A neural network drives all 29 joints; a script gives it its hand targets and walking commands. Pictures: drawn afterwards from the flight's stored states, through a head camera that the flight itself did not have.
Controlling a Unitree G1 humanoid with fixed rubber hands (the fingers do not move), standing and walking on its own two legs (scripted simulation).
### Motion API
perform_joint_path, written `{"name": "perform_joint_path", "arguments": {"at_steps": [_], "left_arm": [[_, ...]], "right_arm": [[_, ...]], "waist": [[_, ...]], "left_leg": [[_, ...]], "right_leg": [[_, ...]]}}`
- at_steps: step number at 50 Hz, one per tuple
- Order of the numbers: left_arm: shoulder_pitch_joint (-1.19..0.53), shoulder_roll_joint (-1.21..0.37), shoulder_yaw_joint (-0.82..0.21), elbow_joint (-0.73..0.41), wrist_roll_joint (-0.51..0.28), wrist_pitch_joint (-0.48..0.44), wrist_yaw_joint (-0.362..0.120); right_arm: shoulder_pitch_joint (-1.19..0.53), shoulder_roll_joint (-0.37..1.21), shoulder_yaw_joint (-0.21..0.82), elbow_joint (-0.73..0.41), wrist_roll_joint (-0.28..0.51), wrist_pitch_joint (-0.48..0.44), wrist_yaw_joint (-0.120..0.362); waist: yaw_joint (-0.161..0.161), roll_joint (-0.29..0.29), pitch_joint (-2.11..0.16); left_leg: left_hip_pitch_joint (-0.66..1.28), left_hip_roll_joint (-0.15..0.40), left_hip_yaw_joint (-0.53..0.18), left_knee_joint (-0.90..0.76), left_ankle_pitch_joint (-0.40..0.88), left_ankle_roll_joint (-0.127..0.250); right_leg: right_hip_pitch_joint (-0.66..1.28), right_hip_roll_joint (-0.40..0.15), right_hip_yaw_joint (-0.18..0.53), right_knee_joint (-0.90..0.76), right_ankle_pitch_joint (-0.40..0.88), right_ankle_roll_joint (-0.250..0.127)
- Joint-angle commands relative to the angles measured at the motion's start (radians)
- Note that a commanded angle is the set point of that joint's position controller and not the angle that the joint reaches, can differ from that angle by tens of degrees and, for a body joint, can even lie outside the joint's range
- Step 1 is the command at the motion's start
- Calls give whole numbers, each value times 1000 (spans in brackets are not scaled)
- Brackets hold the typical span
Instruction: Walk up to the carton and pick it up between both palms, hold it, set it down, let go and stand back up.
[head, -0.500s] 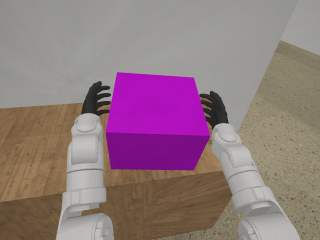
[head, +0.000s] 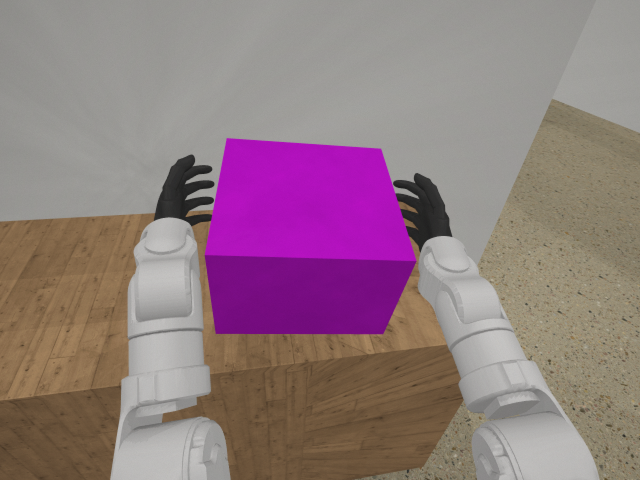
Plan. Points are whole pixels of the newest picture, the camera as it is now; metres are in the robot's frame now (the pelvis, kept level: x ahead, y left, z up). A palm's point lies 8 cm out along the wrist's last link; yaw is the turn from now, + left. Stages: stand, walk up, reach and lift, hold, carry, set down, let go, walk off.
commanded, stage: hold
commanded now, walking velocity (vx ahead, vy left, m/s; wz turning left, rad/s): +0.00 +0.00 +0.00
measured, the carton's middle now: (304, 235) +0.40 +0.02 +0.13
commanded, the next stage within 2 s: none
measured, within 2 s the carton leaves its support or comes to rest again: neither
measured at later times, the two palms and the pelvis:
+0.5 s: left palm (181, 216) +0.36 +0.16 +0.19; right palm (435, 226) +0.36 -0.15 +0.18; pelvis +0.01 +0.00 +0.00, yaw +1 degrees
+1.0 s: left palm (180, 211) +0.36 +0.16 +0.20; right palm (434, 232) +0.36 -0.15 +0.17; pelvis +0.00 +0.00 +0.00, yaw +0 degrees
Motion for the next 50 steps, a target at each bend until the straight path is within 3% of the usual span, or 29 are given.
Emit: {"name": "perform_joint_path", "arguments": {"at_steps": [1, 5, 10, 14, 16, 17, 20, 26, 31, 34, 35, 42, 46, 50], "left_arm": [[-603, -558, -496, -16, -157, -17, -127], [-607, -556, -455, 36, -142, -7, -130], [-611, -546, -432, 45, -139, -12, -133], [-584, -548, -439, 26, -146, -21, -134], [-561, -542, -452, -14, -147, -24, -136], [-527, -547, -459, -28, -149, -26, -143], [-503, -530, -472, -76, -149, -28, -157], [-512, -497, -484, -144, -125, -11, -161], [-531, -509, -527, -168, -138, -9, -155], [-544, -516, -539, -164, -156, -17, -149], [-580, -523, -525, -173, -169, -24, -144], [-548, -491, -459, -49, -146, -19, -144], [-550, -486, -430, -41, -144, -17, -157], [-536, -484, -418, -51, -130, -13, -168]], "right_arm": [[-851, 506, 265, -292, 27, -88, 123], [-875, 504, 228, -250, 2, -91, 136], [-902, 514, 228, -252, -2, -106, 139], [-899, 531, 275, -295, 20, -113, 125], [-866, 533, 301, -316, 39, -111, 114], [-853, 522, 324, -350, 62, -113, 106], [-808, 521, 373, -372, 98, -96, 82], [-701, 510, 359, -330, 96, -64, 84], [-732, 509, 344, -378, 91, -70, 93], [-762, 512, 345, -406, 81, -82, 96], [-787, 518, 337, -412, 69, -86, 98], [-800, 531, 323, -346, 21, -89, 103], [-810, 541, 325, -338, 20, -89, 95], [-776, 532, 322, -318, 26, -86, 86]], "waist": [[-16, 125, -270], [-6, 114, -253], [1, 82, -316], [6, 63, -369], [-1, 62, -389], [-24, 41, -421], [-29, 58, -402], [-35, 112, -230], [-42, 147, -243], [-39, 132, -290], [-24, 139, -325], [12, 48, -320], [11, 20, -329], [-4, 30, -307]], "left_leg": [[91, 10, -2, -68, 77, -35], [56, 20, 3, -92, 5, -22], [74, 14, 13, -81, 51, -15], [111, 2, 18, -45, 168, -17], [128, -4, 15, -26, 241, -26], [167, -14, 12, 0, 322, -23], [173, -29, 6, 17, 388, -38], [122, -15, 6, -33, 306, -56], [130, -9, 6, -31, 275, -62], [138, -9, 8, -29, 240, -52], [133, -12, 1, -34, 201, -44], [79, -10, 18, -75, 84, 1], [65, -12, 23, -72, 102, 10], [88, -17, 26, -59, 156, -3]], "right_leg": [[-46, 4, -9, -47, -4, 33], [-42, 1, -10, -49, -59, 30], [-4, 5, -14, -43, -9, 39], [41, 8, -6, -31, 117, 52], [69, 10, -3, -21, 200, 57], [110, 31, -14, -24, 265, 59], [130, 24, -8, -15, 360, 72], [67, 16, -20, -36, 225, 56], [36, 14, -24, -42, 173, 46], [23, 15, -26, -40, 157, 48], [20, -2, -8, -33, 143, 46], [32, -10, 0, -40, 98, 61], [69, -7, 3, -33, 151, 72], [85, -4, 0, -31, 198, 76]]}}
